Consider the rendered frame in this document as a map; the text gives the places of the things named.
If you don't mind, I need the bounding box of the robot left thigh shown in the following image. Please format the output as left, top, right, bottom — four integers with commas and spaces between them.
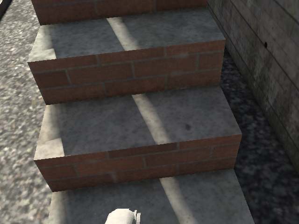
105, 208, 142, 224

